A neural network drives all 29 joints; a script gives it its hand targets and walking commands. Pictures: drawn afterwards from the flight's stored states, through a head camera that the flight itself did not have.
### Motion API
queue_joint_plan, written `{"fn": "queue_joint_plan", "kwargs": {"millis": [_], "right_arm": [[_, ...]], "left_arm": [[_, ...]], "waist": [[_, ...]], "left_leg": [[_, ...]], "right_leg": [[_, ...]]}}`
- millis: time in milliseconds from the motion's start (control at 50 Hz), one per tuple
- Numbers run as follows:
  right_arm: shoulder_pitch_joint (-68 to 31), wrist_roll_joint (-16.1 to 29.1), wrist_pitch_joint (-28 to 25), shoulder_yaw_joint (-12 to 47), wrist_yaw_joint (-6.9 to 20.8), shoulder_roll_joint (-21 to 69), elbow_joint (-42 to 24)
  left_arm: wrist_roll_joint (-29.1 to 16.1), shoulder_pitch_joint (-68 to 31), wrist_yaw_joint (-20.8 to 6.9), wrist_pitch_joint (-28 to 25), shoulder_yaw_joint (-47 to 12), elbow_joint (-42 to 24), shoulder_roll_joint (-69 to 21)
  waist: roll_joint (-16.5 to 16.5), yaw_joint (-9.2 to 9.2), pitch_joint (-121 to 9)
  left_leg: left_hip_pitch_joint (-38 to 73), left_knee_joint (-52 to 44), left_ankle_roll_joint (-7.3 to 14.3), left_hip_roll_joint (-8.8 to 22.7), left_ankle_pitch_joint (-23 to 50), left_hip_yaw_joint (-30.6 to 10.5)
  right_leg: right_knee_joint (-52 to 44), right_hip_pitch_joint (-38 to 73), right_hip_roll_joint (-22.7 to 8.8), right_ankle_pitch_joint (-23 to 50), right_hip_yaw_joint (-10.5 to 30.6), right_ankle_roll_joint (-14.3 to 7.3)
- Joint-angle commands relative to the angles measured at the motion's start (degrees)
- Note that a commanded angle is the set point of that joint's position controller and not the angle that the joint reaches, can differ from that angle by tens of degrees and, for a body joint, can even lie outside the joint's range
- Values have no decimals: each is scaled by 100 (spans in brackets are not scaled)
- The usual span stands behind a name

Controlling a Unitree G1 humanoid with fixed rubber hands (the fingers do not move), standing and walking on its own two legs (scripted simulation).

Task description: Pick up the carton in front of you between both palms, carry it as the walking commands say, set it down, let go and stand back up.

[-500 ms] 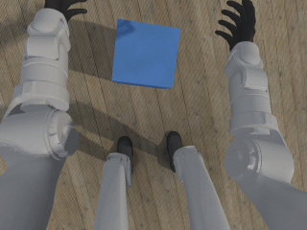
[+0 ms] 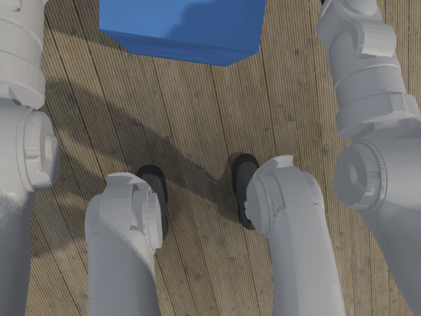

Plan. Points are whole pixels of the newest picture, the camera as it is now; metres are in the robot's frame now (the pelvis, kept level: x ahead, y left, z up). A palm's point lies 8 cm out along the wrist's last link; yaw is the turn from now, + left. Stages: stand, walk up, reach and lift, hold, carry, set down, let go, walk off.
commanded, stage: reach and lift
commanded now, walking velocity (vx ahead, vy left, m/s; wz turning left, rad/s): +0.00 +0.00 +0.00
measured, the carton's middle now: out of the picture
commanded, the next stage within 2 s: none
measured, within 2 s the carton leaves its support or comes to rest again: leaves its support in 1.10 s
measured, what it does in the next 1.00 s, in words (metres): lowers itself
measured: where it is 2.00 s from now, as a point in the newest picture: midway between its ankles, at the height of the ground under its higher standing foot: (203, 210)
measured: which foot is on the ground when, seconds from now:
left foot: down 0.00-1.00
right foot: down 0.00-1.00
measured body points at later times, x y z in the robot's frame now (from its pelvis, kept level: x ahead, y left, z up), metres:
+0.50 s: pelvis +0.01 +0.00 -0.05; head +0.40 +0.03 +0.16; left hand +0.62 +0.19 -0.23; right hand +0.58 -0.16 -0.23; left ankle +0.10 +0.12 -0.38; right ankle +0.12 -0.13 -0.38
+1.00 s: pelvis +0.01 +0.00 -0.05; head +0.39 +0.04 +0.16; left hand +0.61 +0.17 -0.23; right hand +0.58 -0.14 -0.23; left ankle +0.10 +0.12 -0.38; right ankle +0.12 -0.13 -0.38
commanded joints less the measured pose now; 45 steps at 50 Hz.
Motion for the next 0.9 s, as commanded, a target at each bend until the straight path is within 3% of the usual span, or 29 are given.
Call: {"fn": "queue_joint_plan", "kwargs": {"millis": [0,100,220,280,360,460,580,660,700,720,740,800,840,880], "right_arm": [[-1824,-78,-86,-72,62,-725,-179],[-2251,-248,-247,-158,162,-846,249],[-2747,-49,-463,44,111,-1064,79],[-2608,62,-490,180,110,-902,124],[-2063,54,-462,182,94,-698,351],[-1795,-240,-501,-94,104,-587,321],[-2254,-189,-509,2,60,-580,-22],[-2567,-36,-422,300,133,23,-18],[-2613,-196,-369,203,176,245,69],[-2653,-343,-337,133,224,483,71],[-3083,-382,-284,338,443,1596,-56],[-3870,-659,41,600,1285,3984,-266],[-3802,-736,228,680,1662,4760,-388],[-3654,-668,315,727,1840,5116,-494]], "left_arm": [[-16,-2142,-65,-81,-28,-104,643],[-10,-2466,-137,-227,-94,197,747],[-325,-3011,-26,-404,-360,-285,898],[-385,-2828,-37,-431,-421,-238,857],[-409,-2336,-93,-396,-531,19,606],[-214,-2066,-131,-406,-323,3,414],[-193,-2397,-34,-417,-277,-191,462],[-280,-2679,-126,-354,-551,-132,-185],[-73,-2700,-186,-312,-397,-70,-414],[57,-2733,-256,-280,-308,-59,-686],[60,-3041,-482,-211,-559,-139,-1983],[318,-2819,-1274,8,-512,-185,-4661],[430,-2466,-1610,142,-279,-389,-5467],[466,-2277,-1759,236,-202,-524,-5824]], "waist": [[851,-180,-6727],[719,-177,-6016],[714,-200,-6295],[677,-73,-6363],[806,-134,-6565],[834,-219,-6229],[720,-85,-6332],[655,-5,-6025],[614,-6,-5705],[593,-17,-5495],[632,-20,-5370],[642,49,-4918],[520,126,-4799],[485,194,-4826]], "left_leg": [[3933,-752,-57,110,942,220],[3583,-337,-70,164,921,150],[3953,153,-28,112,1813,136],[4062,321,-17,106,2193,176],[4292,348,-51,63,2422,198],[3898,302,-74,40,2375,175],[3785,226,-7,20,2018,215],[3700,125,15,-22,1570,242],[3617,89,-7,-48,1400,250],[3559,75,-18,-75,1352,248],[3500,55,11,-142,1331,240],[3249,135,82,-305,1243,301],[3056,177,133,-360,1287,431],[2944,195,154,-355,1397,494]], "right_leg": [[-525,3086,1,1081,-588,49],[-58,3069,-34,1154,-518,44],[389,3221,7,2021,-465,-1],[519,3418,55,2372,-434,-6],[536,3404,129,2509,-549,-21],[501,3203,178,2483,-564,-23],[466,3416,203,2294,-537,-45],[390,3534,238,1950,-509,-61],[373,3633,263,1821,-509,-57],[361,3695,282,1775,-512,-67],[355,3616,371,1745,-500,-115],[466,3121,496,1506,-564,-105],[504,2980,537,1452,-631,-95],[545,2938,536,1528,-630,-118]]}}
